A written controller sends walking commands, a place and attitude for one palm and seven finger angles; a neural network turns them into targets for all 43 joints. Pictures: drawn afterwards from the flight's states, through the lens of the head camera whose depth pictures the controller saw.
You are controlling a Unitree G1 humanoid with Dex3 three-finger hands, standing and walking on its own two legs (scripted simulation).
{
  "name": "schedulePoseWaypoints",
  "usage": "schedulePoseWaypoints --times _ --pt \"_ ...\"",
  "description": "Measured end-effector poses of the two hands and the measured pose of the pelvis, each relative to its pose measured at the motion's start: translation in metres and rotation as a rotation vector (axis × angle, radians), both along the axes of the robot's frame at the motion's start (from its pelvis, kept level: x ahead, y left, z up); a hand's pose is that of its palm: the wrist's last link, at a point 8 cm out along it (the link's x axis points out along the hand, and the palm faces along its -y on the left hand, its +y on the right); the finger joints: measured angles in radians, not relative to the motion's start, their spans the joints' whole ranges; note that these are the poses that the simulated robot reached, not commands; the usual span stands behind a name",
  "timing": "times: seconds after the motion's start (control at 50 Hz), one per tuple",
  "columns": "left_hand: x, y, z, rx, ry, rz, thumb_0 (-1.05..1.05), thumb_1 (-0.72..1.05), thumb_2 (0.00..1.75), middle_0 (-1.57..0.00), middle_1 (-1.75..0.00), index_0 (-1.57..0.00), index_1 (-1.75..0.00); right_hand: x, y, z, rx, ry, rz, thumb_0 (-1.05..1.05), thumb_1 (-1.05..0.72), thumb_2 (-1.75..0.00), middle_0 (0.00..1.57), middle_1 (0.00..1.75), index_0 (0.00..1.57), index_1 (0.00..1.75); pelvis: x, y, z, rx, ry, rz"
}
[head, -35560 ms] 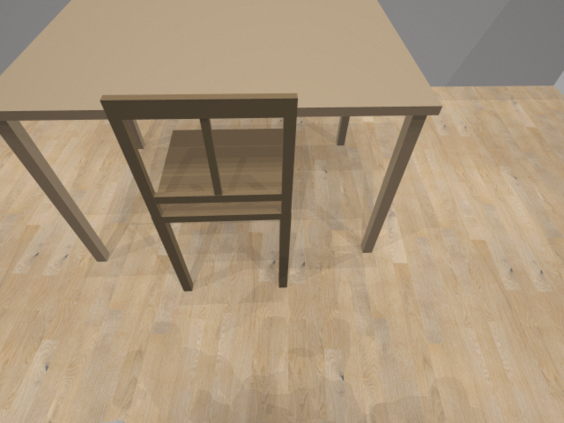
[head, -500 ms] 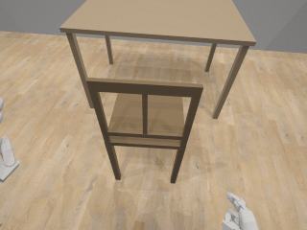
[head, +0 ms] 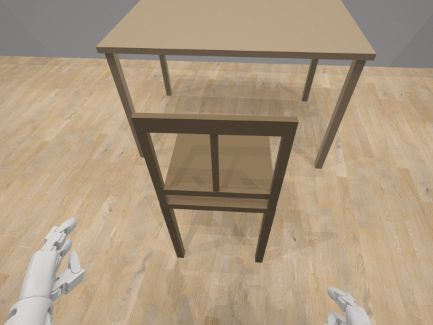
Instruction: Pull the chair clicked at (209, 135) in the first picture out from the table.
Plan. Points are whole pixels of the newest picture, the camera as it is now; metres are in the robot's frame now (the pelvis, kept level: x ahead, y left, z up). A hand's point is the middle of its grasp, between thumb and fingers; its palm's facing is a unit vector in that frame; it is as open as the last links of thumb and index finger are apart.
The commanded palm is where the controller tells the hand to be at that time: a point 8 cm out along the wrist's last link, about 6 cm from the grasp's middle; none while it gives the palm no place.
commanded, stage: let the arm hang, fingers relaxed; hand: left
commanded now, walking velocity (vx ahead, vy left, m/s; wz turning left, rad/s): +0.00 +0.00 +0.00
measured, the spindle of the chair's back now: (215, 164) +0.56 +0.03 -0.09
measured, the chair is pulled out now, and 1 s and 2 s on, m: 0.48 0.48 0.48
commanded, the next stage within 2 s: look to check the result in 0.98 s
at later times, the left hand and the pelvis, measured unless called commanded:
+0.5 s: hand out of the picture +0.00 +0.19 -0.15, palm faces -0.03 -0.97 -0.25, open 7.3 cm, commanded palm none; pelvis -0.01 -0.01 +0.01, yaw -2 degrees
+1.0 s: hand out of the picture +0.02 +0.16 -0.16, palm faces -0.02 -0.98 -0.19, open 7.3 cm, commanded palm none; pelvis +0.01 -0.01 +0.01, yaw -2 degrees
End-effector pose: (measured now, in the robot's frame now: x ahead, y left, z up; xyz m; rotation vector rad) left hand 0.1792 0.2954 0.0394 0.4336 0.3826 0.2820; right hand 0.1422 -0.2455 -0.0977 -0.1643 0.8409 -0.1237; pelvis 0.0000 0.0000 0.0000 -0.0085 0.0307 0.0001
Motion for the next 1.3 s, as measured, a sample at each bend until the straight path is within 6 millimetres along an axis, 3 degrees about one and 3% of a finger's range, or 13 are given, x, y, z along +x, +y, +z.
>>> schedulePoseWaypoints --times 0.04,0.08,0.12,0.16,0.28,0.42,0.6,0.68,0.8,1.3 --pt "-0.02 -0.017 -0.065 -0.117 0.243 0.04 0.0 0.91 0.9 -0.19 -0.3 -0.2 -0.3 -0.018 0.0 -0.012 0.006 0.063 -0.017 0.01 -0.9 -0.89 0.2 0.3 0.2 0.3 -0.001 0.0 -0.003 0.001 -0.008 -0.002" --pt "-0.05 -0.044 -0.116 -0.226 0.457 0.042 0.01 0.91 0.9 -0.19 -0.3 -0.19 -0.3 -0.041 0.001 -0.018 0.003 0.138 -0.04 0.01 -0.91 -0.89 0.2 0.3 0.2 0.3 -0.003 0.0 -0.003 0.001 -0.02 -0.002" --pt "-0.084 -0.074 -0.152 -0.328 0.627 0.028 0.01 0.91 0.9 -0.19 -0.3 -0.19 -0.3 -0.068 0.002 -0.019 -0.011 0.222 -0.063 0.01 -0.91 -0.89 0.2 0.3 0.2 0.3 -0.005 -0.002 -0.001 0.004 -0.032 -0.007" --pt "-0.113 -0.096 -0.172 -0.418 0.723 0.057 0.0 0.94 0.9 -0.19 -0.3 -0.2 -0.3 -0.095 0.002 -0.017 -0.03 0.307 -0.082 0.01 -0.91 -0.89 0.2 0.3 0.2 0.3 -0.007 -0.003 0.002 0.002 -0.04 -0.009" --pt "-0.144 -0.079 -0.175 -0.389 0.812 0.102 -0.05 1.02 0.9 -0.21 -0.3 -0.21 -0.3 -0.162 0.003 -0.017 -0.043 0.509 -0.131 0.01 -0.91 -0.89 0.2 0.3 0.2 0.3 -0.015 -0.006 0.01 -0.012 -0.044 -0.013" --pt "-0.175 -0.059 -0.165 -0.302 0.948 0.147 -0.02 0.95 0.9 -0.2 -0.3 -0.2 -0.3 -0.195 0.015 -0.028 0.023 0.591 -0.174 0.01 -0.91 -0.89 0.2 0.3 0.2 0.3 -0.012 -0.004 0.013 -0.007 -0.04 -0.03" --pt "-0.177 -0.071 -0.162 -0.301 0.98 0.16 0.0 0.92 0.9 -0.19 -0.3 -0.2 -0.3 -0.185 0.032 -0.037 0.085 0.594 -0.168 0.0 -0.91 -0.89 0.2 0.3 0.2 0.3 -0.002 -0.007 0.014 -0.004 -0.041 -0.039" --pt "-0.168 -0.086 -0.167 -0.331 0.971 0.14 0.0 0.92 0.9 -0.19 -0.3 -0.2 -0.3 -0.174 0.033 -0.038 0.089 0.573 -0.17 0.0 -0.91 -0.89 0.2 0.3 0.2 0.3 0.002 -0.009 0.014 -0.005 -0.044 -0.041" --pt "-0.162 -0.09 -0.17 -0.338 0.969 0.143 0.01 0.95 0.9 -0.2 -0.3 -0.2 -0.3 -0.164 0.03 -0.036 0.076 0.559 -0.178 0.0 -0.91 -0.89 0.2 0.3 0.2 0.3 0.008 -0.012 0.014 -0.007 -0.048 -0.043" --pt "-0.158 -0.091 -0.174 -0.353 1.018 0.158 0.01 0.93 0.9 -0.2 -0.3 -0.2 -0.3 -0.169 0.033 -0.034 0.066 0.638 -0.199 0.0 -0.91 -0.89 0.2 0.3 0.2 0.3 0.023 -0.01 0.014 -0.012 -0.04 -0.038"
